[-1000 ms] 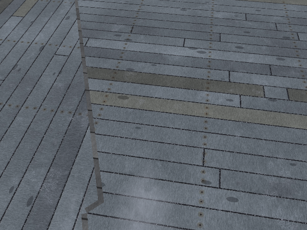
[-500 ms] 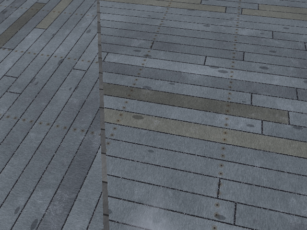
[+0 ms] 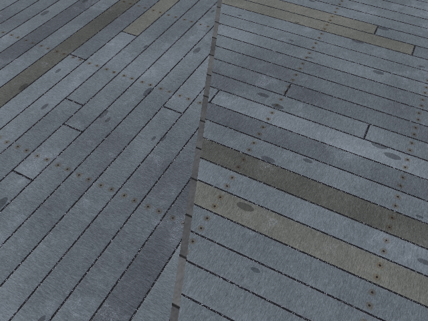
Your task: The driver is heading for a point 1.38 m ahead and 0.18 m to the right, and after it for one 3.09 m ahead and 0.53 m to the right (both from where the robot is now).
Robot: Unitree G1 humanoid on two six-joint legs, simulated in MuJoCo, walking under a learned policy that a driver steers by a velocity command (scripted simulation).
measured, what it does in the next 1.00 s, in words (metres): walks ahead, turning right: right foot, then left foot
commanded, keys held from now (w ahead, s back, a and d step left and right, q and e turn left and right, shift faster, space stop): w+q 0.08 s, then w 0.08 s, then w+e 0.30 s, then e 0.54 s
